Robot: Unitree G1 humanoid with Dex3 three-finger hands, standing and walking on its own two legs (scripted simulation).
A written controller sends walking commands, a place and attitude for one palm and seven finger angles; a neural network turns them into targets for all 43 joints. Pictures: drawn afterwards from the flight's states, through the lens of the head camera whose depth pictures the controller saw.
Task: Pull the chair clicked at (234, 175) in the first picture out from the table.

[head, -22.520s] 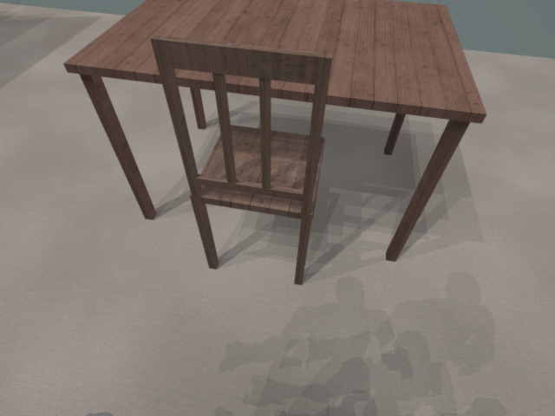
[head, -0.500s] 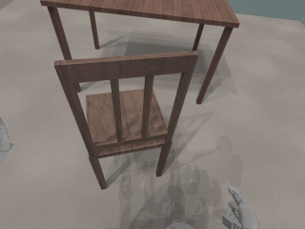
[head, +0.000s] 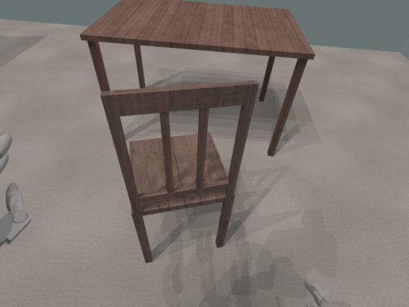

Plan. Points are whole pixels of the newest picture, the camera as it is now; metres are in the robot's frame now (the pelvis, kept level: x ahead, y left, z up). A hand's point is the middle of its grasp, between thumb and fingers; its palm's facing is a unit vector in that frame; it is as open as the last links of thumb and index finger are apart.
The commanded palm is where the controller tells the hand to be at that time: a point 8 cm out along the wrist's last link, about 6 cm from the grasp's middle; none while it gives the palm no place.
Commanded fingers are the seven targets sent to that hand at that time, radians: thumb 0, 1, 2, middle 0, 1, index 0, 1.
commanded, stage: stop stepping back and stand still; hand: left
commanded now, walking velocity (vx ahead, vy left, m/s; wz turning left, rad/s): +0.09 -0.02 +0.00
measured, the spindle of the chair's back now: (167, 157) +0.54 +0.13 -0.06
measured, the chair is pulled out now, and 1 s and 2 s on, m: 0.58 0.58 0.58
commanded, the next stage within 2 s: let the arm hang, fingers relaxed in 0.20 s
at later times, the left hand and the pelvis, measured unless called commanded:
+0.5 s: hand (107, 305) +0.16 +0.20 -0.11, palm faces +0.03 -0.95 -0.30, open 7.4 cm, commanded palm none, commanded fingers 0.00 0.90 0.90 -0.20 -0.30 -0.20 -0.30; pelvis +0.00 +0.00 -0.01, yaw +2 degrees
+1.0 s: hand out of the picture -0.01 +0.15 -0.17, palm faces +0.03 -0.98 -0.20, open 7.4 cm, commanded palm none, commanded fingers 0.00 0.90 0.90 -0.20 -0.30 -0.20 -0.30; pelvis +0.03 -0.03 +0.00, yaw +1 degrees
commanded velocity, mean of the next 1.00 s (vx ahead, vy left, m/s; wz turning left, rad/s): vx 0.00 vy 0.00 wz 0.00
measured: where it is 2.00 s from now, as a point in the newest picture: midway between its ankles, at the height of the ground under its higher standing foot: outside the picture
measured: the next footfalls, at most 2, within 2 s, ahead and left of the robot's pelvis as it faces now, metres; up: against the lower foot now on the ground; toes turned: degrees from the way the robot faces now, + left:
none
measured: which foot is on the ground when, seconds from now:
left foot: down 0.00-1.00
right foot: down 0.00-1.00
